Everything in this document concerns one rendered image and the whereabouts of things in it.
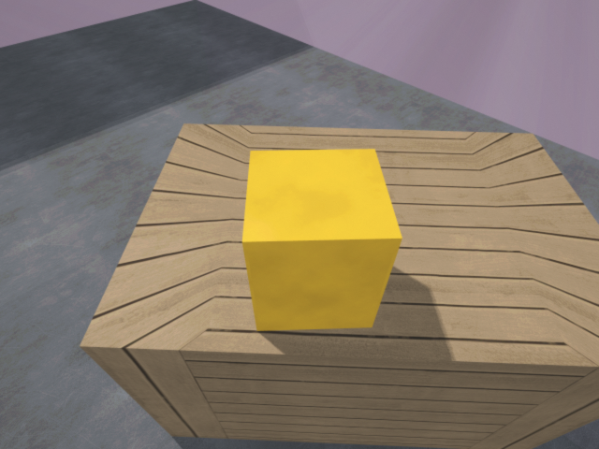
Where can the carton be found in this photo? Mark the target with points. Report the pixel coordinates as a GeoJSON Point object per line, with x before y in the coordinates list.
{"type": "Point", "coordinates": [320, 238]}

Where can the pedestal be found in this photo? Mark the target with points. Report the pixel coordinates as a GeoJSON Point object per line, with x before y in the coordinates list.
{"type": "Point", "coordinates": [486, 337]}

